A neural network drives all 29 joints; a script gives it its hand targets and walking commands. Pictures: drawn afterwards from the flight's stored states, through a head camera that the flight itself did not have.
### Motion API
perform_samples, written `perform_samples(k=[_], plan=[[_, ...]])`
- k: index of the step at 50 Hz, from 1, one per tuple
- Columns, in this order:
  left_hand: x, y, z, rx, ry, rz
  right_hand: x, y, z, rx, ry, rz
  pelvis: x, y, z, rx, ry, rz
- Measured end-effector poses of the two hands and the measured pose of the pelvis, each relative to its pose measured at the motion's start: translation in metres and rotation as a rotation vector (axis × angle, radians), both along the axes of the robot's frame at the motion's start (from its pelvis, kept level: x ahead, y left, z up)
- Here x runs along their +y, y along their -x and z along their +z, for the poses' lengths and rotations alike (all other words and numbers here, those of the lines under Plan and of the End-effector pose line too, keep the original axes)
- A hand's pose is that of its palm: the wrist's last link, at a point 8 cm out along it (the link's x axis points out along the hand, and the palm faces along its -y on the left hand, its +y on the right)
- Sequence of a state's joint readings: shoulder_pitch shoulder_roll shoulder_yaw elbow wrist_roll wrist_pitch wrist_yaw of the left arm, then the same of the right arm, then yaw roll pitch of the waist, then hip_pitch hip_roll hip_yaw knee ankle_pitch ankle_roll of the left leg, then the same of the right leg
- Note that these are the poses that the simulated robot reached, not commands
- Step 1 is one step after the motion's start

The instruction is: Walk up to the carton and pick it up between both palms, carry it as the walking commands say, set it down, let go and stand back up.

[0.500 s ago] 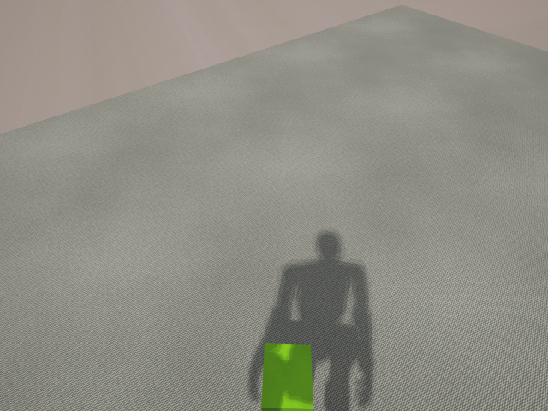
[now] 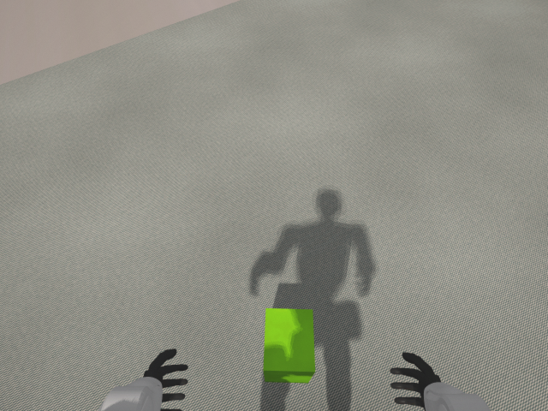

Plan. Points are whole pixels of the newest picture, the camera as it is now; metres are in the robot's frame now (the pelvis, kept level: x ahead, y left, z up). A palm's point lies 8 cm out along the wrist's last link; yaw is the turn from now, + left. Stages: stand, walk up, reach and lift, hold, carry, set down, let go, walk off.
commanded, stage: reach and lift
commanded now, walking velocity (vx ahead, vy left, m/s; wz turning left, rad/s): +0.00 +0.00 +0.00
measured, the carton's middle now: (287, 347) +0.36 -0.04 -0.64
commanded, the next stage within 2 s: none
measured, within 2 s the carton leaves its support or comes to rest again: neither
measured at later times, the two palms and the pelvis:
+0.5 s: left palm (215, 372) +0.23 +0.11 -0.17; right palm (423, 404) +0.16 -0.24 -0.18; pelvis -0.09 -0.04 -0.05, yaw +4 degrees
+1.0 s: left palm (218, 307) +0.35 +0.11 -0.18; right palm (385, 307) +0.33 -0.22 -0.19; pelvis -0.11 -0.12 -0.09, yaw +7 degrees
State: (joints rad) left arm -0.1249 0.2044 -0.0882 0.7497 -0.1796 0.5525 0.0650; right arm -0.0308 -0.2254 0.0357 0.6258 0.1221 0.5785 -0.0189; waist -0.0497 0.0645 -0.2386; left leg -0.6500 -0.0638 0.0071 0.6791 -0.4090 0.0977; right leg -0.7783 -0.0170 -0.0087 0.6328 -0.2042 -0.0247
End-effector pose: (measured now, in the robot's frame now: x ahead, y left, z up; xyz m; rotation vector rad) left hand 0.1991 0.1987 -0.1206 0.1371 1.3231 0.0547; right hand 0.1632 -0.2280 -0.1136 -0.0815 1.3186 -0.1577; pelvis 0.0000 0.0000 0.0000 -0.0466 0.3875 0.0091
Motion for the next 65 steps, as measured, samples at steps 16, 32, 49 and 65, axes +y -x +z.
perform_samples(k=[16,32,49,65], plan=[[-0.024,0.019,-0.047,-0.241,0.043,-0.014,0.020,-0.004,-0.039,-0.201,0.042,-0.006,-0.021,0.057,-0.032,0.185,0.018,0.093],[-0.099,-0.068,-0.057,-0.352,-0.006,-0.062,-0.006,-0.037,-0.087,-0.341,-0.057,-0.132,-0.071,0.113,-0.070,0.068,-0.076,0.036],[-0.088,-0.142,-0.063,-0.541,0.062,0.024,0.007,-0.159,-0.075,-0.530,0.002,-0.067,-0.122,0.110,-0.084,0.176,-0.089,0.076],[-0.116,-0.206,-0.116,-0.657,0.074,-0.084,0.008,-0.200,-0.130,-0.628,0.021,-0.083,-0.083,0.099,-0.101,0.411,-0.055,0.070]])
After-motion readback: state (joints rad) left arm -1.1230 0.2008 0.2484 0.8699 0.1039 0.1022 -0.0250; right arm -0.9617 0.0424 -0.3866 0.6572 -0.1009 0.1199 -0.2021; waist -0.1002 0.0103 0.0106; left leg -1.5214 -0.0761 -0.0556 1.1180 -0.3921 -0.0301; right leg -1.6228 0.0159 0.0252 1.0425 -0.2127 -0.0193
